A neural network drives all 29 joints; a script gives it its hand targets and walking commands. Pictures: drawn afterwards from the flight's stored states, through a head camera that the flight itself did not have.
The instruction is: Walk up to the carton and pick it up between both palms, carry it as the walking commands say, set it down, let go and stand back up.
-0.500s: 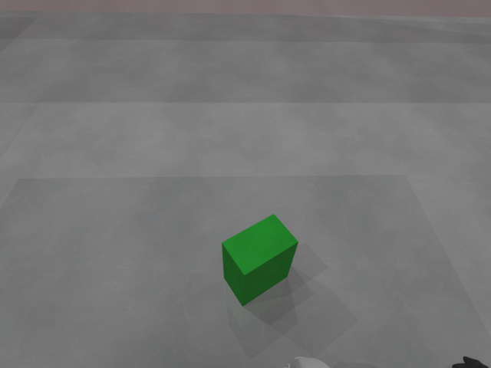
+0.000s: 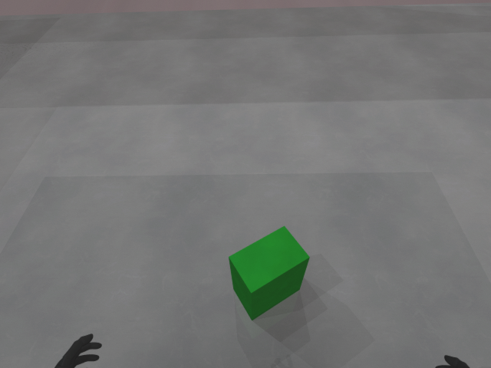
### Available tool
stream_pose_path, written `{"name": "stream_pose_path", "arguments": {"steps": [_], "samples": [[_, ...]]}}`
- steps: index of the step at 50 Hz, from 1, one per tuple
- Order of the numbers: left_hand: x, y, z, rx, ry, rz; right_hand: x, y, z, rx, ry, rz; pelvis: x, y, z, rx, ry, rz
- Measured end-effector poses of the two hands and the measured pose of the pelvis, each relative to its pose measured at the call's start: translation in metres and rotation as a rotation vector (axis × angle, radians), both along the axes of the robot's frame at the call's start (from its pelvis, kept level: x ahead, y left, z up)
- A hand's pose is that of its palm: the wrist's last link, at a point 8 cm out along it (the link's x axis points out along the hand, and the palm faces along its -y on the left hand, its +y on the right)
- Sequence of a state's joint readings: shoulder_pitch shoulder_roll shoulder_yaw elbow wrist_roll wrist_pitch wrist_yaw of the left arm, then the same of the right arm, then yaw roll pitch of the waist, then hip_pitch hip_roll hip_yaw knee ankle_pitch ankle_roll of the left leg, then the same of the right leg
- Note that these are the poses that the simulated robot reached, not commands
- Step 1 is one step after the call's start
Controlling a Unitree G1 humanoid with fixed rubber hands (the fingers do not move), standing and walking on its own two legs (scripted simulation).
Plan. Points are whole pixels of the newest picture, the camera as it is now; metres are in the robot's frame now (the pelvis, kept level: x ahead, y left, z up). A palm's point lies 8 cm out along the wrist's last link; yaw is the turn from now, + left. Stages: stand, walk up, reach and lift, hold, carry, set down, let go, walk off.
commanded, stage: walk up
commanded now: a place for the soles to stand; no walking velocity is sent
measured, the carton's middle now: (267, 274) +0.53 -0.04 -0.61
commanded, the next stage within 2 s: none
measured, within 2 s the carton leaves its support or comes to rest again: neither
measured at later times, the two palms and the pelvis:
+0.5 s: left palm (64, 363) +0.16 +0.32 -0.06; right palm out of the picture +0.07 -0.42 -0.04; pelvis +0.02 -0.04 +0.01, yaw +7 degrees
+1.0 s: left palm out of the picture +0.10 +0.17 -0.11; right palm out of the picture +0.28 -0.53 -0.03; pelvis +0.11 -0.18 -0.01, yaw +19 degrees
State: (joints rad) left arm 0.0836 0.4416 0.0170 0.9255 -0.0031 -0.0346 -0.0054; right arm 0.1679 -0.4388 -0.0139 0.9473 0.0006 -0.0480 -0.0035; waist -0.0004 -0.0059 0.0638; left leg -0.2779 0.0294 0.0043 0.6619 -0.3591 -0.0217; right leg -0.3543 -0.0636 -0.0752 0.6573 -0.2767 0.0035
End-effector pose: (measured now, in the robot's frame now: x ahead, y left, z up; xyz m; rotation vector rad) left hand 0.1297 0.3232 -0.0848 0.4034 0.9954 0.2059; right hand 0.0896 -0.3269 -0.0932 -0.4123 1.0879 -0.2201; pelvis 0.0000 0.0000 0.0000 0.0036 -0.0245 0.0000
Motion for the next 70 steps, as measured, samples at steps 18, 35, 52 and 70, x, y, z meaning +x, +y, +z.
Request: {"name": "stream_pose_path", "arguments": {"steps": [18,35,52,70], "samples": [[-0.001,0.005,0.012,-0.044,0.023,0.065,0.029,-0.011,0.029,-0.069,-0.014,0.015,0.008,-0.005,0.017,0.001,0.005,0.066],[0.018,-0.087,-0.001,-0.021,-0.066,0.119,0.057,-0.172,0.033,-0.302,0.094,0.131,0.051,-0.121,-0.015,-0.003,-0.002,0.211],[-0.029,-0.164,-0.034,-0.072,0.054,0.351,0.210,-0.213,0.064,-0.335,-0.059,0.358,0.120,-0.196,-0.016,-0.013,-0.011,0.347],[-0.046,-0.247,-0.007,0.059,0.063,0.538,0.346,-0.188,-0.002,-0.040,-0.074,0.575,0.176,-0.271,-0.020,0.012,0.020,0.498]]}}
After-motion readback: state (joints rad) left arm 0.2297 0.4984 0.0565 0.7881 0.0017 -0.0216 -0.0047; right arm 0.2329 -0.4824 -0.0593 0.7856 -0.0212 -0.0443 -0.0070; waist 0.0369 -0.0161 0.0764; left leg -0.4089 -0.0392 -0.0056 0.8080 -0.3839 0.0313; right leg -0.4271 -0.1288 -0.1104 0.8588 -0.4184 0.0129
